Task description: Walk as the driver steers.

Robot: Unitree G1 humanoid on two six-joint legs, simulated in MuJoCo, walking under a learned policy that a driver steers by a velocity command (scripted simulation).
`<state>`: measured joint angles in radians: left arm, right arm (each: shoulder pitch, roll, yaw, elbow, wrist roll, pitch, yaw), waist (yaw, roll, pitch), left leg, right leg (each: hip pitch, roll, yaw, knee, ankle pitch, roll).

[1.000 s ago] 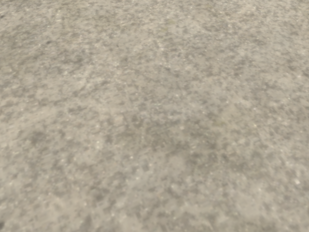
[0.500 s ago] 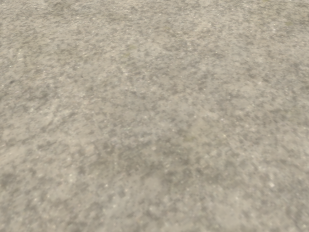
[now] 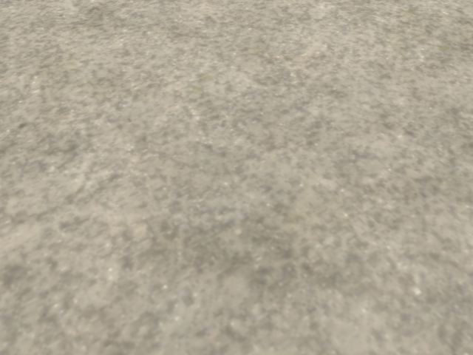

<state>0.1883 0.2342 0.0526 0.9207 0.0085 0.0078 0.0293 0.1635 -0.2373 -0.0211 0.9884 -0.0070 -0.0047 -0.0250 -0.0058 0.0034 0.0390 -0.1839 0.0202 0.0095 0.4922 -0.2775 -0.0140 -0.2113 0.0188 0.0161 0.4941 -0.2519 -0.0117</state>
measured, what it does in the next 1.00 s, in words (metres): walks ahead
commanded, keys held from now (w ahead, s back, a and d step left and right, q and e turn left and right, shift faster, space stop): no key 0.40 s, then w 0.30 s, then no key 0.30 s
